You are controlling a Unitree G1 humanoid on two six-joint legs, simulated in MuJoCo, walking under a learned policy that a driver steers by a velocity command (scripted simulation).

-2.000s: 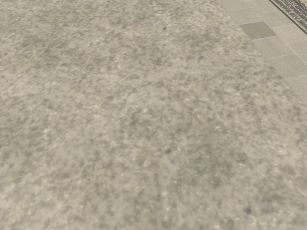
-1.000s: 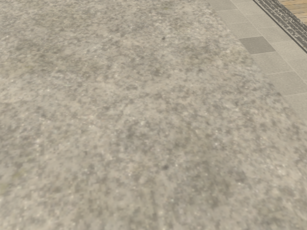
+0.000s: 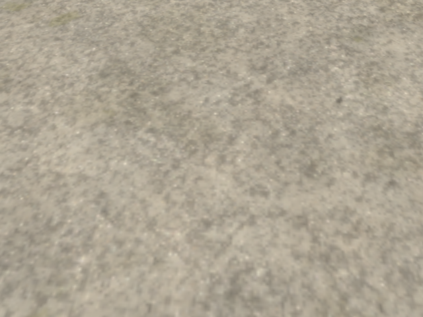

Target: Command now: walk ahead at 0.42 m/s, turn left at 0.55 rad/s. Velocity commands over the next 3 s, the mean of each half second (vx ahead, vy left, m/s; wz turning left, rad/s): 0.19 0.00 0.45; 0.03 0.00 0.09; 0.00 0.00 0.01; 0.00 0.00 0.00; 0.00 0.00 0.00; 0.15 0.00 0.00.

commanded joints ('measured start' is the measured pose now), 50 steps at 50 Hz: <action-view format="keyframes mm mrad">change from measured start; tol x16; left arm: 1 -27 89 -6 -156 -15 -85 -26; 17 -283 104 8 -265 4 -26 -22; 50 -180 75 1 -84 4 27 -10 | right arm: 1 364 -293 -85 -8 -22 -4 -28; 6 121 -146 -40 -72 -25 -15 -40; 50 229 -98 10 75 -34 27 -87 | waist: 1 -131 170 -441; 5 -22 -35 -145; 20 -12 123 -149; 23 -54 -245 -305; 35 -46 -154 -159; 38 26 117 -100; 50 -11 12 -48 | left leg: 1 959 383 -918 -295 110 354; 4 581 255 -469 -279 514 207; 11 273 118 -267 -286 697 130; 21 330 75 -373 -42 274 -13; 23 91 -86 -248 259 -449 -120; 26 -5 -20 -241 495 -494 -195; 35 371 -2 -90 -188 -63 -156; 37 414 133 -228 -213 11 -88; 40 154 104 -229 -289 -316 -78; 50 238 61 -173 -212 -36 -106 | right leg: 1 -748 137 306 810 -136 -1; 14 -474 79 282 9 449 51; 19 -441 72 308 -140 417 2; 23 28 -304 676 -228 1215 -324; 28 -220 -189 579 -356 525 -251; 37 -392 -27 380 -286 125 -83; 50 -198 35 295 -195 453 -40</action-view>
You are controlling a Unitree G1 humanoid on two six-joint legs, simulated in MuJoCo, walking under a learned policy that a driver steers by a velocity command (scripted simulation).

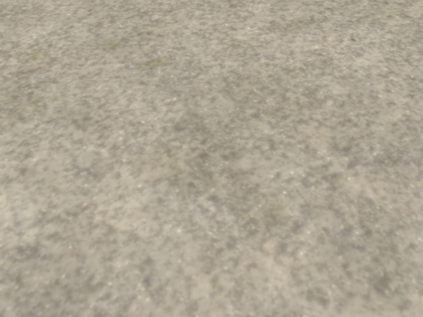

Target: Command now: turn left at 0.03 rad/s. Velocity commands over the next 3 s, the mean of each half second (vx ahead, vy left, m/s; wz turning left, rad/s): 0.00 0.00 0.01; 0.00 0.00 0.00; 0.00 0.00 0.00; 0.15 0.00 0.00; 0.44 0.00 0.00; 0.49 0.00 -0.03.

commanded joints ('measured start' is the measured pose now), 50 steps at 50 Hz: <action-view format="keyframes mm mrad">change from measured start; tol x2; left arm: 1 -19 98 22 -24 -3 -5 6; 25 -8 88 22 119 -9 23 29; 50 58 58 6 164 -10 24 35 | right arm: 1 30 -121 -26 -26 3 -11 -4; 29 90 -81 -1 133 4 -10 -9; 50 155 -52 13 182 6 -10 -11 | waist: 1 -5 16 -23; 50 -8 7 37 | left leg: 1 -101 48 -44 -124 184 32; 6 -80 39 -29 -120 239 30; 12 -72 33 -18 -128 250 28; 33 -91 20 4 -169 148 22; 50 -101 14 16 -175 124 21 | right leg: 1 124 -29 27 -35 190 -30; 11 147 -31 27 -32 221 -29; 35 136 -19 22 -67 139 -23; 50 123 -16 22 -71 124 -25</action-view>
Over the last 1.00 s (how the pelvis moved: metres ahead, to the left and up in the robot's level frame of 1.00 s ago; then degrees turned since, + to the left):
0.24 0.01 0.02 15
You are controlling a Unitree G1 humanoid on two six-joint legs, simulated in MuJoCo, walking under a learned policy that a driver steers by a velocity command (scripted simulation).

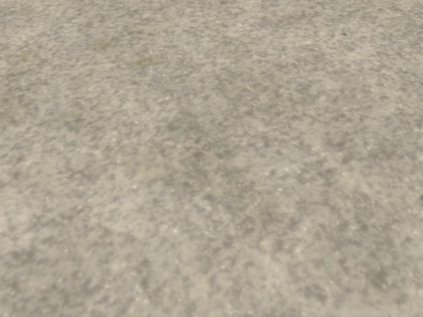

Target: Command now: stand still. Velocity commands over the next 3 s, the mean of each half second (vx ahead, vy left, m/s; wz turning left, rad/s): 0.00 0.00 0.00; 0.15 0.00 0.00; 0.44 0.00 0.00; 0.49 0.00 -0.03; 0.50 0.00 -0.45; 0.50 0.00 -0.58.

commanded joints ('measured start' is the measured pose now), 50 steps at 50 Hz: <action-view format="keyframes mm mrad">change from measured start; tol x8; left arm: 1 28 96 12 -22 0 -6 3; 37 103 70 6 -15 -11 -8 7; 42 4 30 -2 -86 -24 -89 -30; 44 89 33 4 -69 -37 -113 -43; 48 518 225 63 32 -11 -132 -58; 50 304 109 23 -32 -7 -149 -59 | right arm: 1 83 -88 -13 -9 1 -4 -3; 35 167 -53 -7 13 4 -4 -5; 40 199 -174 -49 -15 33 -17 -13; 50 -7 -96 -33 -151 57 -100 26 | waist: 1 -1 10 22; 35 -5 16 9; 41 -50 200 192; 45 64 132 153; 48 144 -321 -30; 50 49 -93 79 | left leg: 1 -149 21 -13 -120 111 13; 34 -154 20 -3 -113 118 10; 39 -190 133 -192 -233 -505 135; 42 -166 327 -427 -328 -454 240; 45 -245 200 -223 -178 -231 153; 46 -313 128 -132 -5 -40 117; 47 -473 -2 37 369 11 48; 48 -613 -57 -26 643 -196 43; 50 -698 65 -99 817 -49 96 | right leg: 1 101 -7 -3 -55 123 -34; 34 93 -2 -3 -46 135 -37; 38 -44 71 -80 61 -367 -54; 42 -235 -5 -70 302 -219 -89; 43 -211 -15 -71 234 -248 -104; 46 246 14 -38 -42 -94 -112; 48 455 -371 728 -370 -298 -323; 50 335 -343 537 -351 -282 -281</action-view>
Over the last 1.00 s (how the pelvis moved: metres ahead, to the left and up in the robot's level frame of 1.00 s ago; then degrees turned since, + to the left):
0.01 0.00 0.00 -1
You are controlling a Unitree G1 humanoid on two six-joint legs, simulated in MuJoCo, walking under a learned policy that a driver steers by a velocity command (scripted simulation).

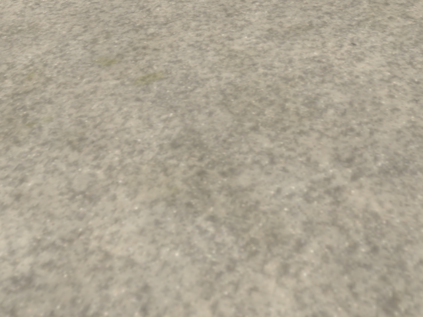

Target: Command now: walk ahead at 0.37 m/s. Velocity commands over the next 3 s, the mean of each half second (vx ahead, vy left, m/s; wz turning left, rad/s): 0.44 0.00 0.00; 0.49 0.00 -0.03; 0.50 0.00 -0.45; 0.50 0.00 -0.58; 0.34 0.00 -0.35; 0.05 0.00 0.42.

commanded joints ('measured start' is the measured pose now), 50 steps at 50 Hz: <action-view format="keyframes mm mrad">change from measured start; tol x32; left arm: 1 95 107 2 -19 7 -14 -10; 22 251 24 -35 -80 3 5 8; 44 -422 108 8 -323 -4 2 -28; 50 117 344 88 -188 3 12 -34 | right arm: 1 -99 -60 -12 -110 0 -56 15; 15 -519 -59 -5 -268 -10 -40 64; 21 66 -314 -103 -131 -40 -34 50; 27 -261 -88 -26 -153 -51 -56 73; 50 100 -11 9 -95 -58 -25 23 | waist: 1 14 -98 127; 16 26 -121 164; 22 -150 208 -421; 42 -102 2 109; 50 39 -368 -366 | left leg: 1 -523 85 -39 250 153 56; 19 13 -42 145 -440 376 80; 22 724 400 -759 -721 48 317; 27 88 220 -200 -836 313 170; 37 138 170 -19 -923 428 159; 48 328 176 103 -394 978 61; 50 -316 -75 74 242 -74 -34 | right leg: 1 256 -338 515 -423 -78 -161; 15 241 -271 124 -466 383 -115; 19 297 -251 58 -104 937 -60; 23 -485 -26 199 866 -160 10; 37 -453 -157 76 137 465 44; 45 -446 -102 51 -54 310 -7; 48 31 -17 -6 -57 295 -86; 50 638 -397 792 -205 81 -327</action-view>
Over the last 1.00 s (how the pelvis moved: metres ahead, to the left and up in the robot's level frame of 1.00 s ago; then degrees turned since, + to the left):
0.07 -0.03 -0.01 0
